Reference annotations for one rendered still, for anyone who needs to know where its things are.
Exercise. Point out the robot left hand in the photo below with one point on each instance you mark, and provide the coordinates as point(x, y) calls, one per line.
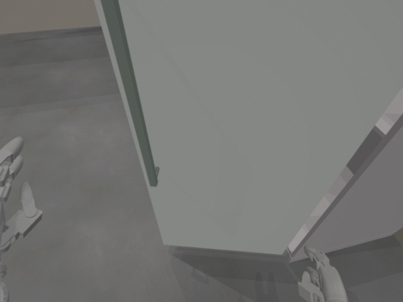
point(23, 221)

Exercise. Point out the robot right hand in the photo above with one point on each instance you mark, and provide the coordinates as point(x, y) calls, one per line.
point(328, 283)

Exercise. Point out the fridge door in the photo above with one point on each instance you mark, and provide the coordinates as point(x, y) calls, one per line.
point(254, 107)

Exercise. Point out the handle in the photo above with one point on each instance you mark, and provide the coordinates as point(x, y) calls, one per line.
point(116, 29)

